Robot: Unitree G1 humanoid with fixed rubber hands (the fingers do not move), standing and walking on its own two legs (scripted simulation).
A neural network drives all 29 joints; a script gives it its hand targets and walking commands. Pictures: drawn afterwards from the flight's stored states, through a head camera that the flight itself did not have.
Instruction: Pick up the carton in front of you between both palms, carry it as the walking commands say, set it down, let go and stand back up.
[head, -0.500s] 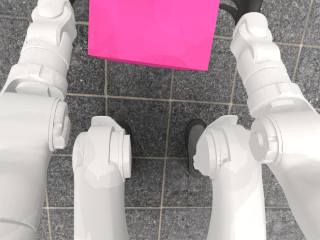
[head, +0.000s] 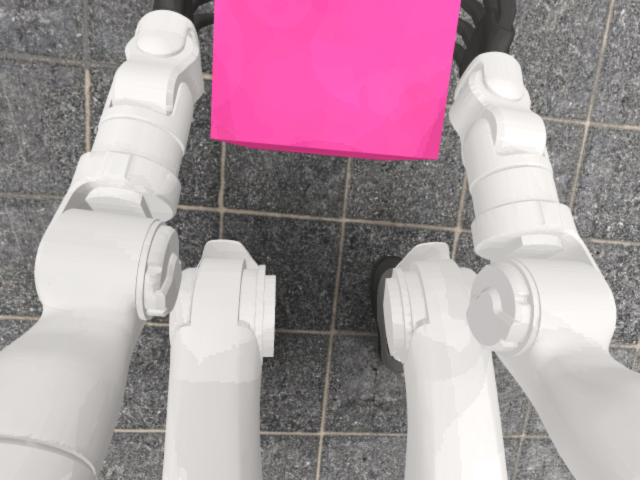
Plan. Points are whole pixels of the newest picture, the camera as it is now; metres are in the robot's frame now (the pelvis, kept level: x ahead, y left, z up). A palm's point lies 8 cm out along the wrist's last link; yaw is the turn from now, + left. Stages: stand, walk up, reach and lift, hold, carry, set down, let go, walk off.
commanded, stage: reach and lift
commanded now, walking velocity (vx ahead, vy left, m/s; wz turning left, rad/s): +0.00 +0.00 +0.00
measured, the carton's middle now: (328, 66) +0.52 +0.02 -0.23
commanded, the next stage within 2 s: none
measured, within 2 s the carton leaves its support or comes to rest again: neither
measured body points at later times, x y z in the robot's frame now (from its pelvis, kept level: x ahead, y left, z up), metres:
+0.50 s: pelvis -0.01 -0.01 +0.11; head +0.24 +0.04 +0.48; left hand +0.49 +0.18 +0.04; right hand +0.49 -0.12 +0.05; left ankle +0.10 +0.12 -0.34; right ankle +0.12 -0.14 -0.34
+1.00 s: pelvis +0.06 -0.01 +0.26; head +0.22 +0.03 +0.67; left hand +0.45 +0.18 +0.19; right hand +0.46 -0.12 +0.20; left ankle +0.10 +0.12 -0.34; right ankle +0.11 -0.14 -0.34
